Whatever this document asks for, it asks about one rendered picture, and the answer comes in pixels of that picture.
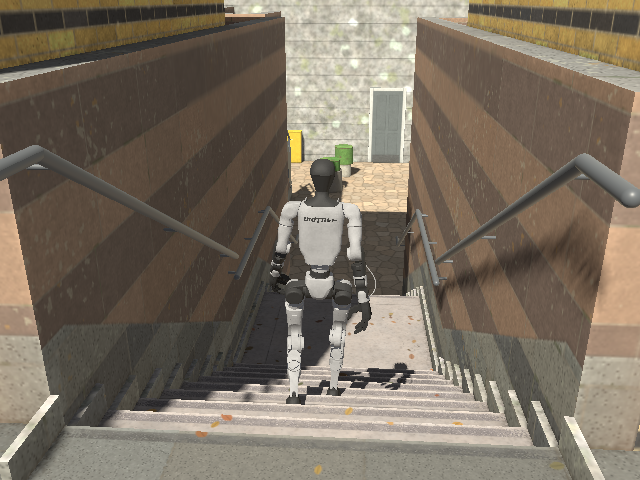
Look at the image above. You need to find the robot left forearm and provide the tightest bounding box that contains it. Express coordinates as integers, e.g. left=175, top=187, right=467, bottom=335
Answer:
left=270, top=239, right=287, bottom=277

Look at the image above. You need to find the robot right upper arm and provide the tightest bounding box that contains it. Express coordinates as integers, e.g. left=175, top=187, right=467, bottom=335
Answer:
left=342, top=202, right=362, bottom=261

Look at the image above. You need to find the robot left hand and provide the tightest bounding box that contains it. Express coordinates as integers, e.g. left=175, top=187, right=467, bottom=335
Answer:
left=269, top=274, right=291, bottom=295

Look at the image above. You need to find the robot right hand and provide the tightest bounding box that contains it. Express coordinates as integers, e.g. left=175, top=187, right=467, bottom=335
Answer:
left=347, top=300, right=372, bottom=334

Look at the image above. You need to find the robot right forearm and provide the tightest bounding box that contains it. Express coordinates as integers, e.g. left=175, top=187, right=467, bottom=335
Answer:
left=351, top=246, right=370, bottom=303

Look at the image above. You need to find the robot left upper arm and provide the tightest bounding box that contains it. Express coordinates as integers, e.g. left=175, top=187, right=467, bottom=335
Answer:
left=275, top=201, right=301, bottom=254

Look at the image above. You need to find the right robot shin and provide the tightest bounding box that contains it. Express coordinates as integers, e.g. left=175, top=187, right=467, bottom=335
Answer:
left=329, top=330, right=346, bottom=390

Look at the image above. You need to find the robot left foot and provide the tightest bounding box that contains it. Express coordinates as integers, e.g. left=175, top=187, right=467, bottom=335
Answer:
left=286, top=393, right=301, bottom=404

